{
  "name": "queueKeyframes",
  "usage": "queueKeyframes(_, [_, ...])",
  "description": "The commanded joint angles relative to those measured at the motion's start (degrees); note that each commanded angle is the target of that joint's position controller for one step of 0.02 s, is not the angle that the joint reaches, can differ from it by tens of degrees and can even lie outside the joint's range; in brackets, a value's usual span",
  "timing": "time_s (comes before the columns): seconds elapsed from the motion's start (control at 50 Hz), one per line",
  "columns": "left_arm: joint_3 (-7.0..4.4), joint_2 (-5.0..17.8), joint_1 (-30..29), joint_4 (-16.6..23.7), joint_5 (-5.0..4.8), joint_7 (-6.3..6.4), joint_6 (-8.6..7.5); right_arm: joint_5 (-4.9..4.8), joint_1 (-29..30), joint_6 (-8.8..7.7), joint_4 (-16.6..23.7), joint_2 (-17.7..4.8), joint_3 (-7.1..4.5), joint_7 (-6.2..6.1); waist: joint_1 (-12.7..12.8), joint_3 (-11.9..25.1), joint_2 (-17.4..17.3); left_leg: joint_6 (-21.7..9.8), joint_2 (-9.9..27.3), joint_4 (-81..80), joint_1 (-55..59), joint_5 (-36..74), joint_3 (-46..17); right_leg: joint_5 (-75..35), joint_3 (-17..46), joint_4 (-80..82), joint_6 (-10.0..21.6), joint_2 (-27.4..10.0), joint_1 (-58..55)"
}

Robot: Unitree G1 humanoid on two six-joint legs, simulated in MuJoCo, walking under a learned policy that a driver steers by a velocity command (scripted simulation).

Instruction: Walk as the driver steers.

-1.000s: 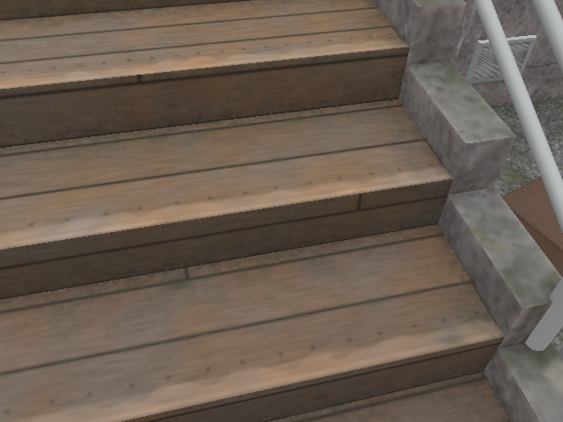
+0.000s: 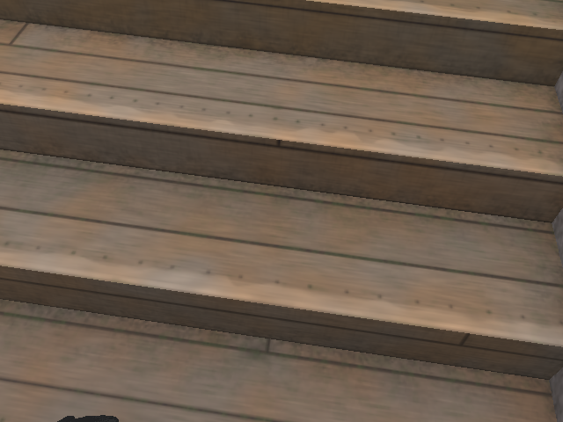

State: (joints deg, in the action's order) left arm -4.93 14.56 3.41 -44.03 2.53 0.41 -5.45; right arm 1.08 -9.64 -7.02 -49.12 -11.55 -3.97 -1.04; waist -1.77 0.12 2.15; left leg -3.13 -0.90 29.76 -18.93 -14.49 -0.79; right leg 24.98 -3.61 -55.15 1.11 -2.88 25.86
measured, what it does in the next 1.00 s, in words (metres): climbs: right foot, then left foot 0.15 m higher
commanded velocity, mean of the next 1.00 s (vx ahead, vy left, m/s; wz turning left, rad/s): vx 0.43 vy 0.00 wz -0.17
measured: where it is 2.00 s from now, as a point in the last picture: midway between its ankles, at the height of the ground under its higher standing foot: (373, 111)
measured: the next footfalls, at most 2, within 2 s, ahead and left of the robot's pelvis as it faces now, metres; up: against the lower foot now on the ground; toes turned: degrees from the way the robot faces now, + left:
right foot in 0.24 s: +0.09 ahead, -0.13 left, +0.00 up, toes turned -1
left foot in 0.62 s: +0.43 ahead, +0.07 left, +0.15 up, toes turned -3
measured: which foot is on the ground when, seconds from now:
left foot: down 0.00-0.26, up 0.28-0.60, down 0.62-1.00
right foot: up 0.00-0.22, down 0.24-0.66, up 0.68-1.00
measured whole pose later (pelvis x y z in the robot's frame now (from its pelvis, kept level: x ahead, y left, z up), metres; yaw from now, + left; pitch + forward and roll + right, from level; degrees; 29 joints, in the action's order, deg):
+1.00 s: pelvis +0.46 -0.05 +0.15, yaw -14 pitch +6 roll +2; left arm 2.7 8.2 0.4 -50.6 0.9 -3.3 -2.3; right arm 8.2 -28.0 -3.4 -69.0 -6.7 1.3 3.4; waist -1.2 6.1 1.5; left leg -2.1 -0.3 24.3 -9.6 -20.9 11.2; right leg 7.7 5.0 -111.7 15.2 -2.3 81.9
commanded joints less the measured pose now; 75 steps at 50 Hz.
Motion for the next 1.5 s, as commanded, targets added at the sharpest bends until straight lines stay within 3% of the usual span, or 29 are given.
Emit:
queueKeyframes(0.02, [-0.23,3.1,-3.5,4.3,0.2,-0.63,-1.28,-0.62,-2.1,0.04,3.2,-7.4,-1.71,-0.61,-1.3,4.7,-4.9,-14.8,16.5,-17.2,17.0,-10.4,-26.7,-0.6,10.5,-19.4,0.4,0.3,22.0])
queueKeyframes(0.14, [0.52,2.3,12.1,-2.8,0.38,-3.5,0.23,1.36,8.0,1.09,7.8,-9.2,-1.32,0.96,6.2,3.2,-8.7,-10.2,9.1,-18.4,-6.0,-0.8,-10.4,-4.4,2.4,-2.4,-1.7,0.9,-11.9])
queueKeyframes(0.24, [0.88,1.3,19.9,-6.6,-0.25,-3.34,-0.47,1.69,-1.0,2.26,4.1,-11.7,-2.26,3.26,4.4,1.8,-2.9,-15.2,10.3,3.6,5.2,21.9,-7.8,-13.6,-4.1,28.5,3.2,5.1,-19.1])
queueKeyframes(0.26, [0.56,2.0,25.3,-7.9,0.26,-2.96,-1.19,3.04,-1.4,2.44,2.7,-6.9,-1.08,4.7,5.6,4.6,0.5,-10.6,4.7,18.9,-1.0,22.9,-2.9,-21.3,4.4,32.7,8.8,3.0,-26.4])
queueKeyframes(0.28, [0.29,8.0,31.6,-8.1,-0.7,-2.37,-1.57,4.48,-4.7,2.56,3.5,0.5,0.94,5.9,3.7,10.5,14.7,-3.2,-5.1,40.3,-21.4,-4.8,1.0,-49.8,30.9,33.8,25.5,-12.7,-41.6])
queueKeyframes(0.3, [0.59,7.0,36.6,-10.8,1.09,-3.7,-1.07,3.1,1.7,1.74,5.8,0.2,1.14,6.12,9.4,2.6,14.9,-4.0,-7.8,61.2,-42.9,-17.5,-6.0,-26.1,48.2,40.2,29.6,-18.4,-41.9])
queueKeyframes(0.32, [1.39,3.8,36.0,-14.2,3.01,-4.01,-0.85,1.59,8.5,1.49,6.5,-0.2,1.66,4.6,9.7,-6.1,6.1,-6.9,-5.2,78.9,-58.0,-14.0,-9.4,-14.2,43.6,38.5,25.9,-18.9,-38.5])
queueKeyframes(0.4, [7.54,-8.9,26.8,-17.7,4.93,-4.28,2.44,3.02,11.0,3.58,10.6,2.6,5.47,2.88,1.2,0.3,-4.4,-12.9,5.1,86.4,-62.0,-2.6,-4.4,-9.2,25.8,37.5,16.1,-11.3,-19.5])
queueKeyframes(0.42, [7.38,-8.0,28.0,-17.8,5.12,-3.26,2.4,2.27,14.6,4.1,12.0,3.5,6.54,2.64,3.1,1.4,1.2,-12.0,4.1,93.1,-61.9,-8.3,-1.6,-7.8,23.4,38.6,16.6,-8.4,-14.6])
queueKeyframes(0.5, [8.11,-6.8,35.7,-21.0,5.9,-4.07,-0.11,1.48,26.3,3.66,15.6,0.3,7.78,2.22,7.6,-0.6,-2.6,-8.6,7.9,66.6,-57.5,3.6,4.5,-6.1,21.0,43.5,13.9,-4.7,-7.1])
queueKeyframes(0.54, [7.37,-4.1,34.4,-19.6,1.22,-6.87,-0.61,1.82,42.4,6.14,21.9,3.9,9.6,3.11,8.1,-2.4,4.9,-4.1,5.1,49.0,-27.8,-14.3,10.5,-16.5,20.2,56.3,15.6,-6.0,15.2])
queueKeyframes(0.56, [6.94,-1.0,35.0,-18.0,-0.39,-7.63,-1.64,1.1,38.4,6.21,20.0,5.7,9.36,4.49,6.1,-0.2,11.4,-2.1,0.7,53.0,-19.1,-13.0,16.0,-41.4,20.2,55.1,17.7,-8.4,12.7])
queueKeyframes(0.62, [2.88,8.2,26.8,-14.5,-1.13,-7.75,-3.6,0.09,15.8,6.25,12.5,-3.7,5.7,3.73,-1.3,11.3,9.5,-4.4,-3.2,32.4,-7.6,-5.2,10.0,-99.2,12.9,32.2,11.3,-9.7,-13.2])
queueKeyframes(0.66, [5.55,-3.7,33.1,-16.1,3.47,-8.6,-3.92,0.97,-11.1,5.54,4.5,-6.4,4.36,2.12,-7.4,30.9,-11.6,-19.5,12.8,12.2,35.1,0.0,-29.4,-50.4,15.1,-0.1,6.9,1.3,18.7])
queueKeyframes(0.68, [3.83,-4.5,31.4,-19.6,0.15,-9.15,-2.35,2.53,-21.0,5.69,-1.2,-10.4,2.22,2.05,-9.6,21.8,-16.4,-20.5,19.2,-3.0,22.2,-17.8,-48.1,-20.7,20.7,-28.4,5.0,6.5,24.6])
queueKeyframes(0.72, [2.17,-4.0,24.4,-17.8,-0.78,-7.33,-1.15,0.42,-9.6,2.98,-2.7,-8.5,1.72,2.28,-3.4,6.5,-6.8,-16.3,18.7,-4.9,2.9,-22.0,-40.6,-25.2,21.0,-54.7,5.6,4.4,33.4])
queueKeyframes(0.78, [4.05,-8.5,15.6,-14.0,-0.47,-5.68,1.24,0.88,2.6,3.71,-6.4,7.1,5.47,4.45,4.2,8.1,4.6,-13.5,18.8,-5.0,-2.9,3.0,-24.2,-26.2,20.5,-65.5,11.3,4.1,40.4])
queueKeyframes(0.86, [5.64,-9.7,10.4,-12.2,-0.72,-5.89,2.47,2.74,2.0,2.1,-9.6,6.6,4.61,3.61,7.4,3.1,-1.0,-9.2,10.9,-11.5,-6.6,2.7,-0.4,-18.3,12.4,-56.7,13.1,1.1,43.1])
queueKeyframes(0.98, [8.3,-3.8,-11.9,-0.2,-1.94,-3.03,2.46,8.59,-16.6,2.54,-17.6,1.6,5.49,4.98,1.9,2.2,-0.4,-9.4,14.3,-18.7,12.7,2.4,-0.8,-19.6,9.0,-49.9,15.1,-1.0,62.8])
queueKeyframes(1.04, [8.72,-5.4,-22.1,3.4,-0.84,-4.44,5.82,5.43,-16.3,2.55,-14.0,0.6,6.05,6.88,0.3,2.2,-5.3,-10.8,13.6,-30.4,-3.8,9.5,5.9,-15.3,-2.8,-33.8,11.0,-3.7,35.8])
queueKeyframes(1.14, [5.55,-0.8,-7.3,3.2,-1.12,-5.33,6.25,1.63,-20.0,-0.52,-15.4,-11.3,2.58,7.65,8.2,8.8,-15.0,-11.2,17.7,-8.8,20.6,88.9,8.7,-1.9,-6.7,-6.0,8.1,7.9,11.8])
queueKeyframes(1.16, [3.72,2.7,4.5,-0.3,0.45,-4.41,5.52,2.65,-19.5,-0.3,-15.0,-9.6,1.82,7.71,10.4,15.6,-9.7,-7.3,14.8,5.0,11.0,81.6,7.1,-23.6,1.2,-5.5,11.3,5.3,-6.8])
queueKeyframes(1.18, [4.1,4.4,16.4,-3.9,-0.88,-3.68,5.05,4.95,-26.7,-0.26,-14.0,-2.1,4.05,8.99,9.4,30.2,3.8,-5.2,8.6,20.2,-7.9,50.3,1.1,-20.1,25.2,6.7,18.8,-3.2,-31.9])
queueKeyframes(1.2, [2.17,7.1,30.2,-8.2,1.65,-2.67,5.72,2.07,-21.0,1.75,-14.3,-0.7,3.45,9.86,14.7,28.3,8.2,-2.8,0.4,40.2,-18.8,8.4,-5.8,-9.6,48.8,25.6,19.7,-11.8,-34.1])
queueKeyframes(1.22, [0.36,9.8,30.5,-10.8,1.75,-1.91,3.46,0.01,-16.4,1.97,-13.4,1.2,2.45,9.32,13.8,15.3,7.1,-3.0,-2.1,59.2,-31.2,12.6,-15.5,0.2,52.5,30.4,15.2,-12.0,-26.3])
queueKeyframes(1.26, [1.35,3.9,18.3,-12.4,-1.06,-2.16,1.73,0.89,-11.0,0.9,-11.0,2.2,2.41,6.57,6.4,8.3,5.8,-4.9,-3.1,81.3,-37.7,13.9,-16.2,-10.0,42.4,28.6,15.7,-11.2,-12.0])
queueKeyframes(1.32, [5.18,-8.5,8.8,-14.9,0.72,-4.32,1.99,0.37,-6.7,2.56,-7.2,4.5,4.12,5.04,-2.2,8.0,-4.4,-10.8,-0.4,84.9,-47.1,15.3,-15.0,-24.1,25.1,27.8,12.4,-10.0,-5.4])
queueKeyframes(1.4, [4.84,-7.8,10.8,-15.5,2.66,-3.32,0.54,0.11,-4.6,3.96,-7.6,5.1,5.72,6.08,-2.9,4.7,3.7,-9.3,3.7,94.7,-53.3,7.6,-3.5,-14.4,11.4,35.6,13.3,-4.7,-0.2])
queueKeyframes(1.5, [6.17,-5.8,25.9,-22.3,6.21,-4.24,0.11,-0.13,16.9,4.54,4.6,1.8,8.06,4.06,2.2,1.4,-2.9,-11.9,9.7,76.4,-68.5,9.7,-1.2,-9.4,12.3,41.1,10.9,-8.7,-13.5])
